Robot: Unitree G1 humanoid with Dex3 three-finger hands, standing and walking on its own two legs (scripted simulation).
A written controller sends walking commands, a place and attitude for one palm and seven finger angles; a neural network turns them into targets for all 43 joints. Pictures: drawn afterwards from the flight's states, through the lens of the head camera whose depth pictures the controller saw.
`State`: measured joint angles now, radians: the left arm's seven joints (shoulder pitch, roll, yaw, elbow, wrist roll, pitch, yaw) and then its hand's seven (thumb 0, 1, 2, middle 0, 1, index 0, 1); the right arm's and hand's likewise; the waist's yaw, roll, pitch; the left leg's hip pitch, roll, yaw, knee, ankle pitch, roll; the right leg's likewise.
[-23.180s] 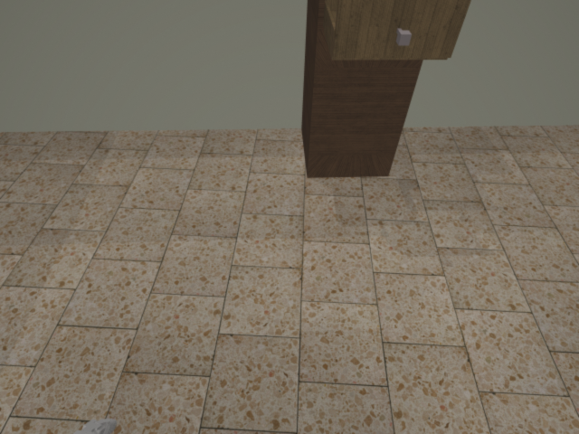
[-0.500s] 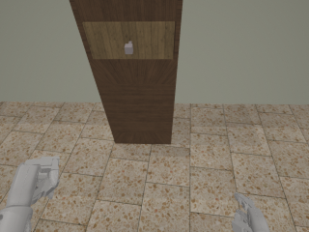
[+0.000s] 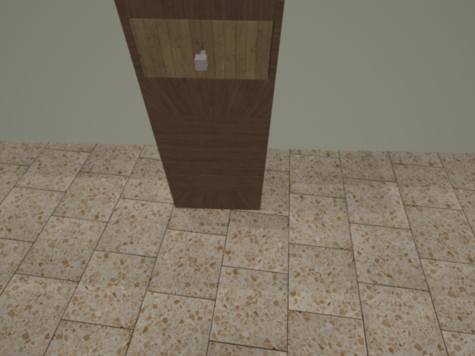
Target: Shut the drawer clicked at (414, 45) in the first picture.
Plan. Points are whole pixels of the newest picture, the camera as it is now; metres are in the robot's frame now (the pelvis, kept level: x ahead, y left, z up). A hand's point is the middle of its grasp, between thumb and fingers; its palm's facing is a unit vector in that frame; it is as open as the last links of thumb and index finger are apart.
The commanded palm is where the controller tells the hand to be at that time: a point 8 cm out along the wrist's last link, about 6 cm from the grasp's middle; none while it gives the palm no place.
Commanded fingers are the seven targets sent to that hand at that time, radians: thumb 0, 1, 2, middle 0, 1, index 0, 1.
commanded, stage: let the arm hang, fingers relaxed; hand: left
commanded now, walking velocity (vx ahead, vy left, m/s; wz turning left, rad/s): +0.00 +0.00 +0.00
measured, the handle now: (201, 59) +0.84 +0.16 +0.06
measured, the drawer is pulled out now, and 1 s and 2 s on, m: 0.00 0.00 0.00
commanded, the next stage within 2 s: look to check the result in 0.52 s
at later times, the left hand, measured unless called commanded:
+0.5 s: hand out of the picture -0.01 +0.15 -0.18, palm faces +0.03 -0.99 -0.16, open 7.3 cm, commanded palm none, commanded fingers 0.00 0.90 0.90 -0.20 -0.30 -0.20 -0.30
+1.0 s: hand out of the picture +0.01 +0.15 -0.17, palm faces +0.01 -0.98 -0.20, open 7.3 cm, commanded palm none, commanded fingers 0.00 0.90 0.90 -0.20 -0.30 -0.20 -0.30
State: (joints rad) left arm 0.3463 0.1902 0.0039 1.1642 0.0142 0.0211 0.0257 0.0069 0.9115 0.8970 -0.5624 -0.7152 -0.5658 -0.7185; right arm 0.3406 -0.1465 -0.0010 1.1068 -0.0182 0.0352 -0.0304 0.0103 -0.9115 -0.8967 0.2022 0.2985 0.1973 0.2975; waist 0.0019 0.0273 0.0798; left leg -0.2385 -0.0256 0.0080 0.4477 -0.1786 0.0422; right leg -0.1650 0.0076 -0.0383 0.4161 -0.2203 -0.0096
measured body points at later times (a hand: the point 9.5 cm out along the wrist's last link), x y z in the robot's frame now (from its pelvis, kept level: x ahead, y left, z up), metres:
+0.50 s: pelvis +0.00 -0.01 +0.00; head +0.01 -0.01 +0.45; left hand -0.01 +0.20 -0.16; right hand -0.02 -0.21 -0.17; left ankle +0.04 +0.09 -0.74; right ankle +0.00 -0.12 -0.74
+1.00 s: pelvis +0.01 -0.02 +0.00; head +0.03 -0.03 +0.45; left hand +0.01 +0.21 -0.16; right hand +0.00 -0.24 -0.16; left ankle +0.04 +0.09 -0.74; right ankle +0.00 -0.12 -0.74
